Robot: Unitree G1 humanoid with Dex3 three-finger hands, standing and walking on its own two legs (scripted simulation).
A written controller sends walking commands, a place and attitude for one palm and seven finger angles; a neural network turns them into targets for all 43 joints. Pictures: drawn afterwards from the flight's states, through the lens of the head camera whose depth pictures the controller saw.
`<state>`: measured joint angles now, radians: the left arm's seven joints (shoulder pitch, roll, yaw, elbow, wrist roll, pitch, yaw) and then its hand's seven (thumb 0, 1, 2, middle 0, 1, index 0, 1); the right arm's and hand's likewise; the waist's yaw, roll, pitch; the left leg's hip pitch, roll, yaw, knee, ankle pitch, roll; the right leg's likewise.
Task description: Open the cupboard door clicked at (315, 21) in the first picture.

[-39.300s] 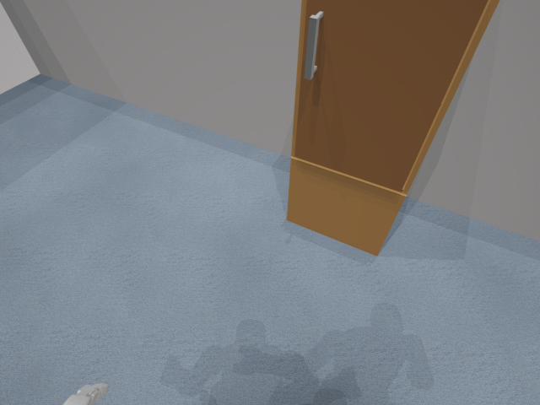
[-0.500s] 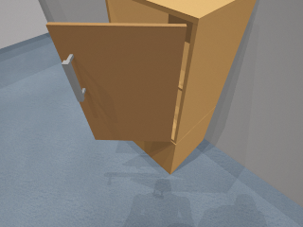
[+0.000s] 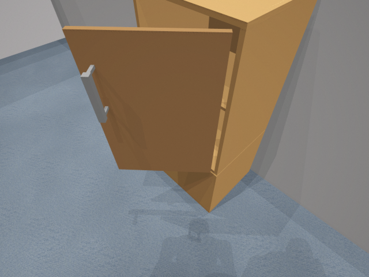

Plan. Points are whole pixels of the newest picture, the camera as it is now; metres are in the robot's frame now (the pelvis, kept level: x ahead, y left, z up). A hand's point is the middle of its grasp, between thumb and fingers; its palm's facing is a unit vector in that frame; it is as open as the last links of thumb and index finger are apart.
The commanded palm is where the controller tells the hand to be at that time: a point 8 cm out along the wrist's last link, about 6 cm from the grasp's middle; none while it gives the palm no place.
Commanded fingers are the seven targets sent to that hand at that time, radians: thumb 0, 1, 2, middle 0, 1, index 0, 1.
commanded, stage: shuffle to correct the standing spot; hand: left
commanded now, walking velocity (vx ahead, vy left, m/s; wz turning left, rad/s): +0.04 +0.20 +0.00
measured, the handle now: (97, 95) +0.55 +0.28 +0.08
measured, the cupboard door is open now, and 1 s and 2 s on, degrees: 43 43 43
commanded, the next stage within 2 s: come to a stop and stand still in 0.22 s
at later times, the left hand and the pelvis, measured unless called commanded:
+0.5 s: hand out of the picture -0.04 +0.27 -0.19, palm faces +0.08 -0.97 -0.21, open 7.4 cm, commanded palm none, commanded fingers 0.00 0.90 0.90 -0.20 -0.30 -0.20 -0.30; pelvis +0.00 +0.08 -0.01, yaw +0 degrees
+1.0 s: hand out of the picture +0.05 +0.26 -0.18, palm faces +0.02 -0.97 -0.22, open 7.3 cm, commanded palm none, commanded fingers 0.00 0.90 0.90 -0.20 -0.30 -0.20 -0.30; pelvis +0.02 +0.08 -0.01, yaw +0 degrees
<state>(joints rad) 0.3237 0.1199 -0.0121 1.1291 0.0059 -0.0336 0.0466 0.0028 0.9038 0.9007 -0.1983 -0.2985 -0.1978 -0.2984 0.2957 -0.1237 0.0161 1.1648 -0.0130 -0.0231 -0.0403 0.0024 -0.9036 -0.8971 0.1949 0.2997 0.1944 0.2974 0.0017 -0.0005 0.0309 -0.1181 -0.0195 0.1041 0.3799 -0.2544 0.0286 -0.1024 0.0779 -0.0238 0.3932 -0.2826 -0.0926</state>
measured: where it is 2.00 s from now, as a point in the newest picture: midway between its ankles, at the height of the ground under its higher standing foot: outside the picture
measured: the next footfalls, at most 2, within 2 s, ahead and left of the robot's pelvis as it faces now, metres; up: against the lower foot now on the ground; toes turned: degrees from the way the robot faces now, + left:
left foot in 0.46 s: +0.07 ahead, +0.22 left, +0.00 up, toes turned +2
right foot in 0.74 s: +0.04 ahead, -0.02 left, +0.00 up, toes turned -1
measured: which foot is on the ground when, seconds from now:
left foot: down 0.00-0.16, up 0.18-0.44, down 0.46-1.00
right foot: down 0.00-0.46, up 0.48-0.72, down 0.74-1.00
